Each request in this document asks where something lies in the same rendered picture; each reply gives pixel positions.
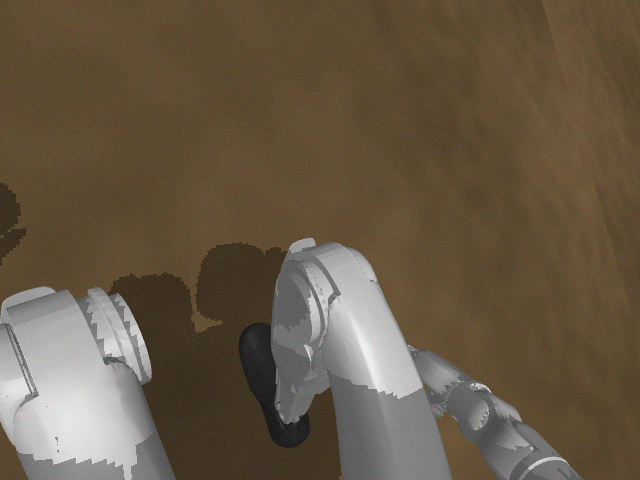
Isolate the right robot foot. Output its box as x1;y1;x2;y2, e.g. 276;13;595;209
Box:
239;323;310;448

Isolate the right robot arm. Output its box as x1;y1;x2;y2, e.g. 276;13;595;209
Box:
446;380;584;480

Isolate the right robot hand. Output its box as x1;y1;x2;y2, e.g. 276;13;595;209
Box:
407;344;472;417

